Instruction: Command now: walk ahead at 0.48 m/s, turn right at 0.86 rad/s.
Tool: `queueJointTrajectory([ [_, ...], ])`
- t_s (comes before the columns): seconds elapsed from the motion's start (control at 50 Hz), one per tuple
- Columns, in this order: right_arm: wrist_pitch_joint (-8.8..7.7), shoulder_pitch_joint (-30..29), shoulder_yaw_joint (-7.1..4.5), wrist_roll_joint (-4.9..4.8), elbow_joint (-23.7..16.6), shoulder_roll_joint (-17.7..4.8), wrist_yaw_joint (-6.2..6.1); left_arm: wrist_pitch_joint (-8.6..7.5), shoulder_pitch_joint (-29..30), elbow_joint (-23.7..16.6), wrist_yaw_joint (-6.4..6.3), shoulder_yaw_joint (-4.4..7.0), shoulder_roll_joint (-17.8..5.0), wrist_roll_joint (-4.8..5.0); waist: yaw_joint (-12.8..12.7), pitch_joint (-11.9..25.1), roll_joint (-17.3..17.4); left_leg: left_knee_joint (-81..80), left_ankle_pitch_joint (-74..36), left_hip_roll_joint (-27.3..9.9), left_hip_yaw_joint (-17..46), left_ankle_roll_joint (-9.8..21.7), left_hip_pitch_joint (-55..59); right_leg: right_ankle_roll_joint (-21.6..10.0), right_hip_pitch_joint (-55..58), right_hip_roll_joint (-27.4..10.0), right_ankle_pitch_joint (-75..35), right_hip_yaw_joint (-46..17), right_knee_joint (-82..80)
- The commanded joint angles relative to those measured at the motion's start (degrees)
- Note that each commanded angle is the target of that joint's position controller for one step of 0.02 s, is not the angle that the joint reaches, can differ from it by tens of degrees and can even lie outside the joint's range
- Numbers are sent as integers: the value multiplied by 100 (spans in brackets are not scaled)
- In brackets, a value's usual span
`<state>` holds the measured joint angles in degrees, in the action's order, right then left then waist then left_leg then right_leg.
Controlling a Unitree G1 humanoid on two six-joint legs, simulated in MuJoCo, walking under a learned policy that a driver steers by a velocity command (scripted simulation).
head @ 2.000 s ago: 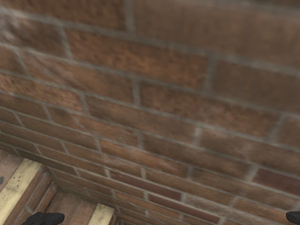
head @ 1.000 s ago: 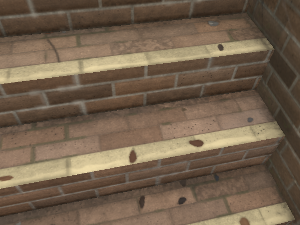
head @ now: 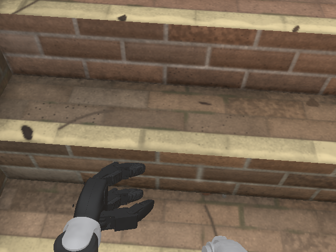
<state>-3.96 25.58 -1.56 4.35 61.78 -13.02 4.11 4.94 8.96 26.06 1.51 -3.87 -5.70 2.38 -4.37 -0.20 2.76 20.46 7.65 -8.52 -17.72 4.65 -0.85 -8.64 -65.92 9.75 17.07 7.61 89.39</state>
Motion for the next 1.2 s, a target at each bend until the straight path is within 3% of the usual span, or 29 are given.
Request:
queueJointTrajectory([
  [0.02,217,-2201,-600,664,-949,-2425,642,663,-4630,899,494,392,-1068,-10,-2649,2508,423,4231,-13541,-1412,1056,1186,-2303,-529,5404,904,-1964,-433,-5189],
  [0.04,465,-640,-221,973,-848,-556,1009,827,-4861,1760,362,431,-1764,-353,-579,3809,-1582,8118,-1885,542,1338,275,-4401,-2541,7157,-348,-7086,-4281,-4515],
  [0.06,-98,-2333,-120,-229,-2461,-442,261,31,-2331,1055,-224,907,-1762,-355,-56,2936,-444,9596,57,1587,2272,-492,-3945,-2016,6031,-585,-1482,-5407,-5464],
  [0.1,-98,-2422,164,-29,-2859,242,-169,-303,-1903,1522,-515,796,-1353,-533,371,798,-99,10066,-110,1539,2673,-331,-4912,-1228,3890,-713,2373,-5823,-6682],
  [0.12,252,-988,36,-133,-1996,-624,-28,-469,-2290,1788,158,291,-429,-504,108,376,-621,10233,-715,1716,3859,187,-7406,-1255,4881,-770,-457,-4782,-6025],
  [0.16,231,-1684,185,-38,-2464,-234,-99,-657,-3324,2727,377,102,94,-631,531,578,-113,9911,-119,1451,3246,361,-7404,-894,4587,-607,-2680,-3967,-5886],
  [0.28,158,-3128,285,-306,-3179,-125,-316,-1006,-3707,2476,315,378,-1215,-824,687,1091,95,10322,569,1434,2353,-182,-6888,-379,3222,-318,-1331,-4208,-6253],
  [0.34,394,-3889,160,-362,-3662,-257,-432,-1131,-4363,2206,239,393,-1260,-713,353,940,-625,10329,1989,1471,2418,-610,-7523,-648,3791,-770,-2094,-5119,-6292],
  [0.38,520,-4114,277,-258,-3851,60,-371,-1119,-3949,1761,239,570,-1660,-336,491,908,-619,7991,3309,1448,2039,-806,-7054,-894,4236,-1106,-3101,-5593,-6657],
  [0.44,604,-3268,-109,-390,-3757,-298,-297,-1252,-2992,1264,357,798,-2113,-160,1069,1720,-1356,4930,1986,2037,1024,-823,-2513,-809,3449,-1228,-8234,-5064,-7154],
  [0.46,629,-2093,-334,-359,-3461,-620,-402,-1195,-2752,1331,436,825,-1934,-227,1418,2219,-983,3923,980,1738,2063,-373,-1126,-503,3369,-1031,-7950,-4792,-6221],
  [0.48,724,-1206,-529,-465,-3272,-1344,-456,-1091,-3691,1328,554,584,-841,-620,1277,3872,1900,2359,-997,-492,6322,2080,765,505,1807,161,-4044,-3855,-3982],
  [0.5,770,-697,-505,-75,-3386,-1443,-223,-921,-3503,1653,505,750,-1316,-334,1759,3227,2202,1090,261,-1906,9355,3013,-401,1180,1419,504,421,-3505,-349],
  [0.54,202,-1797,-251,-457,-2912,-1049,-239,-974,-2365,1544,315,814,-1525,-99,898,612,1194,1226,2796,-1005,7354,2054,-2861,1156,326,-374,-537,-2461,1913],
  [0.6,-326,-2536,156,-771,-2531,609,-631,-985,-2123,1304,-7,567,-1244,-534,323,463,-582,2014,1771,-317,3759,731,-3457,957,1547,-1041,31,-1646,194],
  [0.68,-403,-2397,6,-345,-2765,-150,-986,-1030,-2039,1144,586,322,-1012,-387,400,616,-231,2317,1457,6,2387,475,-3464,801,2092,-1187,-1091,-1287,346],
  [0.76,-334,-1875,77,-293,-2883,-779,-755,-1070,-1819,865,462,483,-1682,-478,479,355,69,2638,1677,-104,2030,187,-3851,785,2984,-1202,-1175,-1052,-1135],
  [0.84,-211,-2401,259,-353,-3098,-1021,-370,-965,-2507,1361,750,506,-1346,-545,-135,-323,-186,3550,1304,-106,1794,-376,-4604,979,5406,-1240,-4572,-402,-6235],
  [0.86,140,-1037,-203,-522,-2534,-764,-1055,-621,-3017,1748,232,458,-991,-11,-6,384,8,4199,802,59,1884,-83,-3277,660,6039,-1276,-4679,59,-7673],
  [0.88,373,-394,-149,-338,-2425,-674,-1304,-488,-2894,1935,37,408,-1048,-62,279,304,-407,5255,926,489,1746,-176,-3070,676,6346,-1336,-4966,-89,-8442],
  [0.9,151,-880,351,-130,-3270,-783,-515,-827,-2644,1548,475,587,-1847,-568,587,-725,-817,6019,1312,243,1681,-589,-3823,-2,6082,-1299,-6356,-499,-8176],
  [0.92,108,-415,470,-157,-3276,-215,-144,-967,-2887,1487,433,815,-2342,-803,877,237,-1580,7704,3656,724,1399,-848,-4825,-484,7145,-2232,-9445,-1112,-7184],
  [0.94,47,850,436,-303,-3247,-225,37,-804,-2265,1146,819,836,-2556,-610,1441,1419,-2564,9606,4755,1086,1631,-1563,-5491,-1436,7781,-3666,-11691,-1455,-5483],
  [0.96,-100,224,259,-623,-3349,-844,-42,-848,-2626,946,788,897,-2566,-892,591,1418,-2078,11019,5312,1300,1917,-1824,-7045,-1649,8204,-3908,-10732,-1630,-5360],
  [1.0,-370,-535,151,-721,-3311,-999,-202,-671,-2477,811,625,811,-2538,-1263,413,1422,-1451,13455,3577,1213,2917,-1273,-8298,-1323,7081,-3936,-4412,-2080,-5904],
  [1.02,-389,-549,244,-534,-3158,-716,-226,-679,-2339,715,590,699,-2372,-1253,628,1060,-1134,13217,2814,1102,2965,-1050,-8390,-1111,6635,-3896,-2112,-1873,-6443],
  [1.06,-198,-879,299,-449,-3025,-559,-181,-665,-1863,568,408,587,-2236,-778,572,-95,-856,12775,1981,960,2897,-1062,-9174,-1180,5670,-4431,2178,-3257,-8155],
  [1.12,104,-1200,438,-299,-2893,-355,-26,-911,-2690,1221,216,382,-1808,-809,376,173,-775,12925,1267,1035,2603,-511,-9826,-419,6120,-3739,2415,-2077,-7993],
  [1.2,356,-1762,513,-405,-2985,-105,269,-1041,-3133,1853,140,510,-2134,-1101,269,-4,-812,13067,1112,783,2104,-248,-10464,-392,6039,-3595,2259,-1101,-8286],
])
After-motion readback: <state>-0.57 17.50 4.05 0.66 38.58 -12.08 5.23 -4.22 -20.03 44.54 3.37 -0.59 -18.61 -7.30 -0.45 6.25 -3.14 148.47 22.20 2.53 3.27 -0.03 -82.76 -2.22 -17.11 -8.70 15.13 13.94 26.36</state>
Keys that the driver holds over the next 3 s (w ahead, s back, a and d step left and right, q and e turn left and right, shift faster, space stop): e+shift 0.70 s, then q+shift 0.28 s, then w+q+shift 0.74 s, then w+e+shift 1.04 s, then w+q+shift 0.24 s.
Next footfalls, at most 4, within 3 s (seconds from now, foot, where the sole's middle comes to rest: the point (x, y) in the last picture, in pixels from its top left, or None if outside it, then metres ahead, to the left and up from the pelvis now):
0.02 right None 0.18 -0.05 -0.60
0.44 left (135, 236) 0.37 0.14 -0.40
0.90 right None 0.16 -0.08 -0.60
1.52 left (161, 214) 0.43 0.08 -0.37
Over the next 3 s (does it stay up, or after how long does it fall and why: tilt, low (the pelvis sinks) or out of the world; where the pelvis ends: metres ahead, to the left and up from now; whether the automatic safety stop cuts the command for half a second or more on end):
stays up -0.27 0.09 -0.09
